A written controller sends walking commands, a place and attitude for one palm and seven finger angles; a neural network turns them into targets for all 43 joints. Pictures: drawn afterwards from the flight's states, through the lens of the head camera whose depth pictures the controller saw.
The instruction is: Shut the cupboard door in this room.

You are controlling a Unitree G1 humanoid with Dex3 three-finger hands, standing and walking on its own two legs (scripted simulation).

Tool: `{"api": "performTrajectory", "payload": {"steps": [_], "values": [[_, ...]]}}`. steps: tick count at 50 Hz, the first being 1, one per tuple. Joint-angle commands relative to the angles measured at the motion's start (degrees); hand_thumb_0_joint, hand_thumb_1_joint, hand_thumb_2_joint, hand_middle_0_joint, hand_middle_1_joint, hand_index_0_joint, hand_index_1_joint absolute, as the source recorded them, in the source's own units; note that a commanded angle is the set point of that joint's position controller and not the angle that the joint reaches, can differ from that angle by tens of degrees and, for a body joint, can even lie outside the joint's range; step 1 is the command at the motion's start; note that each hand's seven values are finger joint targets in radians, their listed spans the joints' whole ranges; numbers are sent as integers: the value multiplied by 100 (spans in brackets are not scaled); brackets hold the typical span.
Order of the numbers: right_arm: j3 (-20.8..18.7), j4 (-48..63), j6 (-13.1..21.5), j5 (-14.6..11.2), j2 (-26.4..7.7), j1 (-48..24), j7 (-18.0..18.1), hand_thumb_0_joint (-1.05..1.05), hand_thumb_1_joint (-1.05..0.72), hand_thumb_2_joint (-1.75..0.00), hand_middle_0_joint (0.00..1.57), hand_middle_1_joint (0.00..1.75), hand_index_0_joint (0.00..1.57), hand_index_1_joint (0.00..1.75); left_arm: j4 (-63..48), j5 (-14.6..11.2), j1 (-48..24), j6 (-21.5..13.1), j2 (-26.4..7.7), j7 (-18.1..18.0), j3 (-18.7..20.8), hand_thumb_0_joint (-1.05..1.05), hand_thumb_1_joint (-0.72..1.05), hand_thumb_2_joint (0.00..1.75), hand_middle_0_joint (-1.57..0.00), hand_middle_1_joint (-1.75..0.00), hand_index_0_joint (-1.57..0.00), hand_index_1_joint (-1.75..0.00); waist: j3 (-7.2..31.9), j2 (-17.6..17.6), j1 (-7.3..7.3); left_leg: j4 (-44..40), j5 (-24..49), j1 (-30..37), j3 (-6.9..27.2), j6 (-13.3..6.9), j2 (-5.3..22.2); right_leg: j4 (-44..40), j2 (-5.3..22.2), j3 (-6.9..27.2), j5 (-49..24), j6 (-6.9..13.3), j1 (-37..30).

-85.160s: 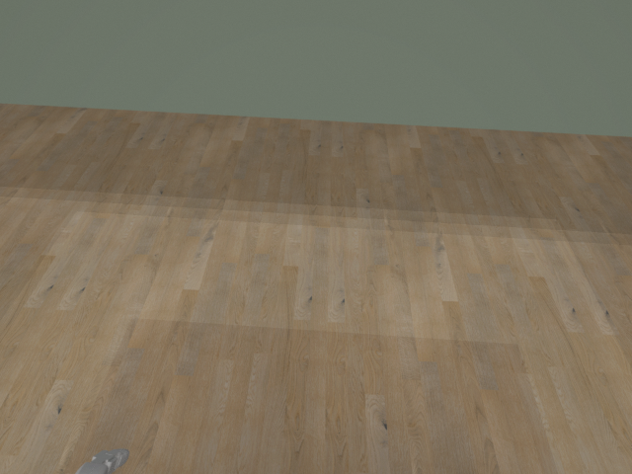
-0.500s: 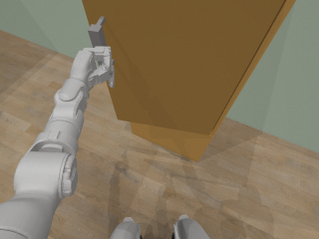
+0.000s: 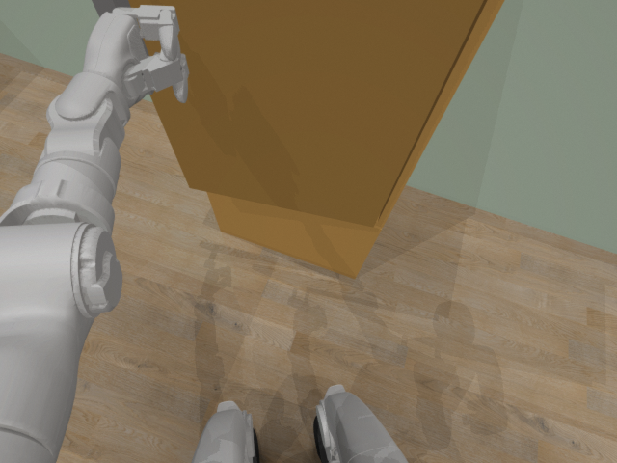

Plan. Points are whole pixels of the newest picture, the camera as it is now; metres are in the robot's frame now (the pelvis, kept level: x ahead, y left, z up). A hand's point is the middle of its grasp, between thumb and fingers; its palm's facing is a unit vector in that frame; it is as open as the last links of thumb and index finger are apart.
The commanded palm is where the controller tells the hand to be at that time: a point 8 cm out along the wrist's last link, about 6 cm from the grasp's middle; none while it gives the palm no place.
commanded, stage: push the door shut along its arc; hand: left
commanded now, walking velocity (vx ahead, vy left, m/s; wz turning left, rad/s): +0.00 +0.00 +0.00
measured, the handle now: (133, 25) +0.64 +0.13 +0.13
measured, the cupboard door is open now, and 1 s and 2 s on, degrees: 8 2 2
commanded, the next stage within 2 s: pull the fist back off the door in 0.48 s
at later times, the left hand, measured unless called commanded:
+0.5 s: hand (205, 36) +0.60 +0.04 +0.14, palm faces -0.44 -0.90 -0.02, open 3.0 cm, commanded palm +0.62 +0.08 +0.13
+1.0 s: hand (221, 52) +0.59 +0.03 +0.13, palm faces -0.10 -0.99 -0.03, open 3.1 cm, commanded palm +0.56 +0.07 +0.13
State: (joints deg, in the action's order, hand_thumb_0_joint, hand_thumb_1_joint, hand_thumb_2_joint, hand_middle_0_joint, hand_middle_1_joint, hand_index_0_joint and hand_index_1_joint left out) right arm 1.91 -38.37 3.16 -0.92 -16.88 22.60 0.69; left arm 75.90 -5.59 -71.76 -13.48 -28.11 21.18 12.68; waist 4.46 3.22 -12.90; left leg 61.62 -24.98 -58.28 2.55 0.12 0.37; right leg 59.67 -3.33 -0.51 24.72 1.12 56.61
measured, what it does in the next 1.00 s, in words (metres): stands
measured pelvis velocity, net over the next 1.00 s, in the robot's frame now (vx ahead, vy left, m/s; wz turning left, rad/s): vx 0.02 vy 0.01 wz -0.02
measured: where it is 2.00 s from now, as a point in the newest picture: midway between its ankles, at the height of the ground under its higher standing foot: outside the picture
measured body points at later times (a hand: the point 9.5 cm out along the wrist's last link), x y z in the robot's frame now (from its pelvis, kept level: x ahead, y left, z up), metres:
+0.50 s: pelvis +0.01 +0.01 -0.02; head +0.19 +0.00 +0.39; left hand +0.62 +0.09 +0.14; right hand -0.06 -0.24 -0.12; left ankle +0.04 +0.12 -0.66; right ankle +0.03 -0.11 -0.66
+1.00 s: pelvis +0.02 +0.01 +0.01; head +0.16 +0.00 +0.44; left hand +0.59 +0.08 +0.13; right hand -0.04 -0.22 -0.11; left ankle +0.03 +0.12 -0.66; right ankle +0.03 -0.11 -0.66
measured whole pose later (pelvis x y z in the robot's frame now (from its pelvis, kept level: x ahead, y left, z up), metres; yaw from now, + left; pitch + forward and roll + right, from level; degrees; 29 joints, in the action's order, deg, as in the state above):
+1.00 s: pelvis +0.02 +0.01 +0.01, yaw -1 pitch +24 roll -2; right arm 0.9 -36.6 -0.5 3.8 -13.6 28.4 -6.1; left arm 72.3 1.9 -70.1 -12.2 -17.0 -4.6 16.1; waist 7.2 5.0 -14.4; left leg 60.3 -26.5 -57.8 1.4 -0.8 0.5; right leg 57.5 -3.4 0.8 25.5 0.1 56.1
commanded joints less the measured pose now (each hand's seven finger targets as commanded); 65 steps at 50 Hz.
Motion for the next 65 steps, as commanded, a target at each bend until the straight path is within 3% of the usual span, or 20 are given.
{"api": "performTrajectory", "payload": {"steps": [1,5,13,18,20,23,27,29,30,33,36,39,41,44,49,53,57,61,62,65], "values": [[-367,168,160,19,-953,1027,75,0,-90,-90,20,30,20,30,-1181,-64,-3488,-253,-697,154,-86,0,90,90,-130,-150,-130,-150,3109,295,-455,-284,1385,2107,61,-340,8,-861,34,128,-1447,-8,-820],[-361,111,206,46,-980,1104,95,0,-90,-90,20,30,20,30,-1132,-37,-3777,-146,-902,199,30,0,90,90,-130,-150,-130,-150,3217,340,-516,-169,1382,1930,42,-362,14,-801,26,134,-1454,-10,-793],[-266,196,210,100,-949,1269,87,0,-90,-90,20,30,20,30,-793,350,-4076,-60,-1978,73,596,0,90,90,-130,-150,-130,-150,3350,392,-516,76,1302,1050,-76,-382,-14,-581,14,237,-1654,-19,-1194],[-333,149,178,135,-966,1418,76,0,-90,-90,20,30,20,30,-858,507,-4312,-22,-1829,203,413,0,90,90,-130,-150,-130,-150,3721,569,-653,237,1752,1521,-29,-368,21,-454,-28,121,-1952,-14,-885],[-333,122,132,145,-986,1489,91,0,-90,-90,20,30,20,30,-669,503,-4388,139,-1785,267,374,0,90,90,-130,-150,-130,-150,3560,406,-751,222,1669,1434,-24,-388,26,-510,-44,80,-1873,-24,-810],[-359,60,154,161,-986,1511,95,0,-90,-90,20,30,20,30,-838,444,-4670,231,-1410,360,151,0,90,90,-130,-150,-130,-150,3730,758,-800,240,1885,1919,39,-364,24,-482,-60,-7,-1861,6,-447],[-322,-37,146,219,-987,1610,112,0,-90,-90,20,30,20,30,-803,402,-4793,300,-1528,386,252,0,90,90,-130,-150,-130,-150,3650,715,-860,226,2004,1999,82,-384,27,-479,-100,-94,-1834,46,-345],[-325,-95,157,234,-969,1560,104,0,-90,-90,20,30,20,30,-733,403,-4853,328,-1162,371,29,0,90,90,-130,-150,-130,-150,3519,944,-887,204,1987,2222,135,-339,50,-480,-95,-170,-1648,58,-3],[-236,141,192,298,-820,1900,-15,0,-90,-90,20,30,20,30,-1021,16,-4803,411,-1350,-721,1130,0,90,90,-130,-150,-130,-150,3675,1267,-599,88,2068,2138,291,-251,181,-539,-32,-123,-1547,39,-47],[-333,198,151,440,-816,1904,-319,0,-90,-90,20,30,20,30,-1018,205,-4145,379,-474,-1928,859,0,90,90,-130,-150,-130,-150,3668,948,-616,-47,2352,2490,469,-131,246,-452,-7,-239,-1526,-29,169],[-398,302,76,629,-783,1947,-546,0,-90,-90,20,30,20,30,-1472,592,-3918,-9,-325,-2892,970,0,90,90,-130,-150,-130,-150,3722,824,-472,-21,2490,2340,318,-108,161,-441,-1,-226,-1753,-51,-46],[-506,255,0,723,-796,2000,-747,0,-90,-90,20,30,20,30,-1851,1327,-3704,-555,-170,-3195,452,0,90,90,-130,-150,-130,-150,3846,1014,-452,-28,2870,2744,314,-47,165,-391,4,-244,-1930,-16,-33],[-564,258,-94,672,-835,1965,-783,0,-90,-90,20,30,20,30,-1840,1414,-3535,-663,-136,-3055,271,0,90,90,-130,-150,-130,-150,3843,870,-445,-154,2713,2812,252,-57,134,-514,-6,-212,-1993,2,-351],[-597,307,-250,523,-855,1891,-715,0,-90,-90,20,30,20,30,-1572,1129,-3360,-418,165,-2709,63,0,90,90,-130,-150,-130,-150,3593,575,-471,-425,2280,2741,202,-111,76,-787,-29,-192,-1968,-1,-769],[-569,468,-305,405,-786,1687,-553,0,-90,-90,20,30,20,30,-1958,426,-2935,-395,229,-2556,412,0,90,90,-130,-150,-130,-150,3626,213,-202,-726,2296,2840,75,-131,17,-1022,-36,-146,-2297,-18,-1500],[-571,410,-228,420,-700,1577,-571,0,-90,-90,20,30,20,30,-2055,500,-2278,-950,541,-2642,213,0,90,90,-130,-150,-130,-150,3062,-8,-101,-800,2137,2657,-22,-141,0,-1073,-8,-103,-2281,-35,-1515],[-621,410,-287,368,-713,1471,-609,0,-90,-90,20,30,20,30,-1578,659,-1333,-952,911,-2574,-126,0,90,90,-130,-150,-130,-150,2464,-171,-10,-946,1724,2397,-163,-166,-65,-1225,17,-71,-2082,-4,-1579],[-635,581,-393,264,-694,1243,-539,0,-90,-90,20,30,20,30,-1940,413,-1056,-770,982,-2432,-161,0,90,90,-130,-150,-130,-150,2606,-360,140,-1094,1662,2396,-285,-183,-124,-1362,52,27,-2330,-24,-2137],[-639,636,-392,236,-669,1177,-515,0,-90,-90,20,30,20,30,-2228,330,-1084,-810,1087,-2398,-239,0,90,90,-130,-150,-130,-150,2691,-95,206,-1100,1782,2604,-290,-166,-129,-1347,53,27,-2419,2,-2137],[-646,644,-335,201,-621,965,-450,0,-90,-90,20,30,20,30,-3101,140,-1424,-1133,1035,-2426,-218,0,90,90,-130,-150,-130,-150,3001,-167,249,-1102,1841,2914,-251,-160,-99,-1342,54,58,-2477,-28,-2308]]}}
